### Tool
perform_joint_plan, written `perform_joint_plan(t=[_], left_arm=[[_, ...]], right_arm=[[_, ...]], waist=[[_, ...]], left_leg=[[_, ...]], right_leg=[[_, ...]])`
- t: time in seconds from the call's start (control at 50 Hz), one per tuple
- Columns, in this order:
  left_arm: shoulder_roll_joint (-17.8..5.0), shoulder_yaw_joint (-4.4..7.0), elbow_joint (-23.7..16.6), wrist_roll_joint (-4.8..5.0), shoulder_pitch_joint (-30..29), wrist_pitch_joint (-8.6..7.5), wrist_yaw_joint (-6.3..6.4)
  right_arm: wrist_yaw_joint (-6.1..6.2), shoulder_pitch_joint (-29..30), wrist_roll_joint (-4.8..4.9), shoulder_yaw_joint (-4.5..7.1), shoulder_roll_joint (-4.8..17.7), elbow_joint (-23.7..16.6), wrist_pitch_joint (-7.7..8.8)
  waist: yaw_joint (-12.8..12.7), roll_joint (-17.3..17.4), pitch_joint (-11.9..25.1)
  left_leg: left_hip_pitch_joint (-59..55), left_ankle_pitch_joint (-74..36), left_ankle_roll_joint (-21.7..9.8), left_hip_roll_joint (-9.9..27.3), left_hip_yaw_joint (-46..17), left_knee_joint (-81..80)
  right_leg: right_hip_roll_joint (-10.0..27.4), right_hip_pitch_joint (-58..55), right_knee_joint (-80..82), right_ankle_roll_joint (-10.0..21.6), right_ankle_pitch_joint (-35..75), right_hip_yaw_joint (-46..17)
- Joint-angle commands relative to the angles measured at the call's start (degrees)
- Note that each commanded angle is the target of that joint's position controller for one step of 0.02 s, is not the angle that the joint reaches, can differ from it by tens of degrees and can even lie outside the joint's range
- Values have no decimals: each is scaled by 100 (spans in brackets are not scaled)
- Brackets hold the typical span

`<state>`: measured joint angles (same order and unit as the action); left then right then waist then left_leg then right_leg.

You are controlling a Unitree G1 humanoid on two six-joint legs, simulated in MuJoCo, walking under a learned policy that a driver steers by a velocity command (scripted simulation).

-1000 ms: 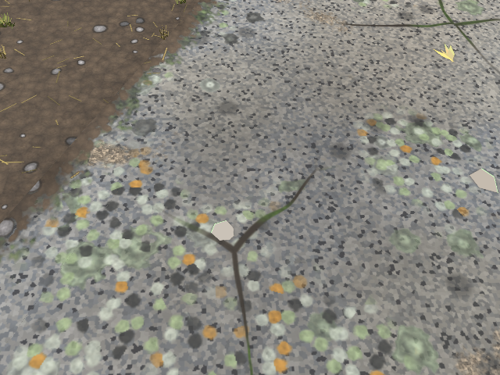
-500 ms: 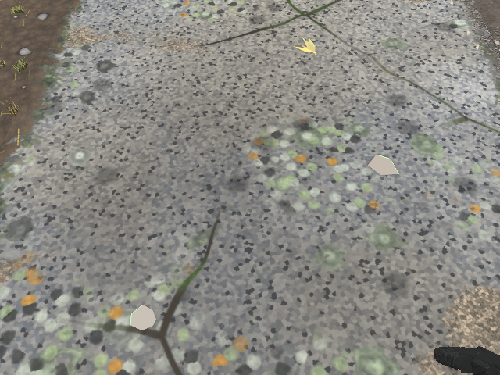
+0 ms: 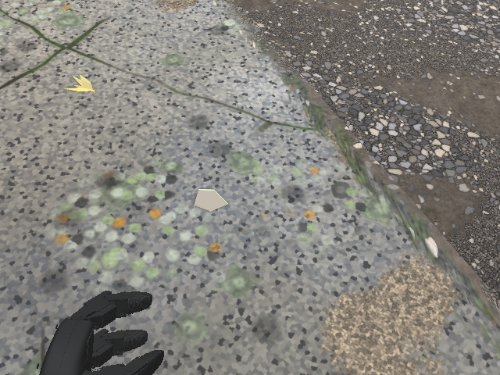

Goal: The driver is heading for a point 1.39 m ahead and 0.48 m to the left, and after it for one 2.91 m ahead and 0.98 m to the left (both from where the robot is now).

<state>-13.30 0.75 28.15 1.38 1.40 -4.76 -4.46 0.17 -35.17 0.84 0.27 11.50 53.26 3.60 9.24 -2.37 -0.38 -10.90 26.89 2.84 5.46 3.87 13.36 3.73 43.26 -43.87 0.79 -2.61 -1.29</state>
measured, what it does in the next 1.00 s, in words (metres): walks ahead, turning left: right foot, then left foot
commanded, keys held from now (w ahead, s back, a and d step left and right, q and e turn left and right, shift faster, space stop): q+shift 0.26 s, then w+q+shift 0.42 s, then w+e+shift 0.32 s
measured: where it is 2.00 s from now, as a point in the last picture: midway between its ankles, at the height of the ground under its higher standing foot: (33, 144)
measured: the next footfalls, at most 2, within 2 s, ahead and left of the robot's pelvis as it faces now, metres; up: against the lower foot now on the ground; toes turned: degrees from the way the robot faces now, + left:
right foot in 0.06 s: +0.24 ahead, -0.16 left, +0.00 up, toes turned +1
left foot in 0.48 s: +0.32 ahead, +0.14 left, +0.00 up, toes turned +30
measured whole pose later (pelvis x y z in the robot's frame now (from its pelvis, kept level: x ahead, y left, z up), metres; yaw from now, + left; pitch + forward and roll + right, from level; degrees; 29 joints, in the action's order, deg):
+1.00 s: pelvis +0.61 +0.23 -0.02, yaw +33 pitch +2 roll -3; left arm -15.9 3.2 38.1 2.5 0.9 -5.7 -4.0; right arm 1.5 -24.5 -2.3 2.8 16.9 47.1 2.8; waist 1.6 1.4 -2.5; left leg -11.0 27.7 -3.4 -0.5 -1.0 35.2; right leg -5.2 34.0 -33.6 6.4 -0.3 6.3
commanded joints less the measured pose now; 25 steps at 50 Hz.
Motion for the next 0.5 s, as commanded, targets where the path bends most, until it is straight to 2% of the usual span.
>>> perform_joint_plan(t=[0.02, 0.04, 0.06, 0.08, 0.1, 0.12, 0.14, 0.16, 0.2, 0.22, 0.24, 0.26, 0.28, 0.32, 0.36, 0.42, 0.44, 0.46, 0.48, 0.5], left_arm=[[-802, 378, -438, -39, 165, -261, -4], [-1050, 499, -199, -49, 1136, -214, 96], [-1511, 628, 34, -205, 2275, -113, 268], [-1896, 587, 45, -474, 2342, -68, 309], [-1524, 549, -44, -559, 2383, 52, 334], [-1227, 471, 112, -420, 2022, 84, 349], [-972, 421, 296, -223, 1731, 90, 386], [-694, 350, 373, -156, 1421, 79, 408], [-529, 350, 434, -240, 601, 34, 396], [-534, 363, 463, -235, 214, 4, 392], [-626, 398, 510, -235, -40, -29, 408], [-768, 454, 574, -199, -172, -60, 438], [-883, 496, 617, -148, -226, -79, 446], [-1031, 552, 707, -18, -266, -78, 431], [-1202, 624, 848, 50, -155, -60, 392], [-1395, 721, 1039, 121, 97, 32, 321], [-1426, 734, 1094, 137, 117, 74, 305], [-1416, 730, 1109, 156, -38, 124, 299], [-1192, 662, 1074, 136, -126, 171, 298], [-792, 508, 844, -8, -362, 172, 350]], right_arm=[[56, 378, 40, 326, 1629, -241, 16], [66, 551, 19, 333, 1646, -273, 71], [71, 737, -156, 269, 1330, -608, 167], [-3, -341, -189, 25, 332, -723, 242], [-8, 177, 56, 251, 1184, -806, 269], [54, 872, 228, 348, 1256, -1037, 171], [142, 1113, 158, 318, 1056, -1108, 63], [183, 1064, 86, 337, 927, -1042, -93], [200, 733, 163, 326, 476, -1059, -410], [213, 876, 168, 336, 423, -1159, -520], [225, 1116, 114, 370, 483, -1307, -587], [194, 1255, 39, 390, 537, -1411, -617], [105, 1282, 12, 406, 598, -1410, -618], [-103, 1433, 33, 464, 768, -1414, -631], [-200, 1775, 109, 530, 988, -1578, -683], [-215, 2357, 149, 595, 1234, -1832, -706], [-205, 2292, 148, 608, 1249, -1827, -696], [-176, 1800, 147, 656, 1270, -1675, -671], [-136, 780, 136, 842, 1549, -1288, -620], [-100, -295, 176, 1041, 2160, -973, -548]], waist=[[-1110, 1561, -40], [-1728, 1704, 484], [-2171, 1259, 1553], [-1393, -1051, 3372], [-1770, -957, 3965], [-1609, -949, 2746], [-1403, -682, 1794], [-1152, -645, 1189], [-588, -717, 589], [-463, -704, 272], [-397, -720, 55], [-356, -765, 35], [-341, -673, 246], [-361, -483, 457], [-426, -372, 312], [-567, -110, -286], [-503, -37, -364], [-192, 72, -268], [240, 602, 22], [563, 2020, -246]], left_leg=[[1116, -6925, -861, 812, -756, 1096], [1723, -6936, -634, 623, -685, 2179], [3332, -4348, -353, 166, -707, 3954], [4716, 1049, -65, -558, -1258, 6271], [4556, 925, 39, -486, -1667, 6886], [5153, 638, 72, -230, -1233, 6892], [5403, 259, 93, -40, -909, 6639], [5195, 14, 133, 68, -797, 6561], [4388, -29, 141, 259, -729, 6321], [4267, -7, 149, 322, -660, 5929], [4247, -230, 130, 375, -655, 5450], [4136, -704, 63, 404, -651, 4916], [3809, -1445, -70, 459, -629, 4413], [3300, -2367, -281, 379, -437, 3784], [3403, -2044, -484, 350, -204, 3703], [4068, -987, -823, 342, 80, 3536], [3969, -768, -936, 255, 256, 3413], [3296, -810, -1068, -27, 617, 3077], [2032, -789, -1286, -550, 840, 2705], [1005, -334, -1829, -234, -870, 1860]], right_leg=[[-819, -2633, 1108, 218, 112, 536], [-576, -4070, 1351, 350, 977, 312], [720, -6344, 628, 582, 2514, -795], [2708, -8092, 397, 1493, 4813, -3004], [2501, -7358, 1161, 1623, 4221, -3232], [2227, -6552, 1276, 1424, 4011, -2152], [1944, -5614, 1489, 1247, 3740, -1510], [1728, -4692, 1800, 1161, 3222, -994], [1740, -3125, 2573, 1042, 2147, -327], [1775, -2599, 2842, 1012, 1903, -21], [1755, -2328, 2981, 982, 1825, 243], [1694, -2307, 3001, 947, 1802, 492], [1641, -2382, 3077, 901, 1141, 699], [1554, -2608, 3219, 832, -108, 976], [1658, -3010, 3324, 764, -985, 1012], [1808, -3829, 3247, 628, -1883, 1036], [1763, -3985, 2975, 557, -1722, 1170], [1557, -3836, 2247, 426, -911, 1498], [1078, -3325, 461, 271, 471, 1900], [448, -1479, -2356, -3, -1035, 1742]])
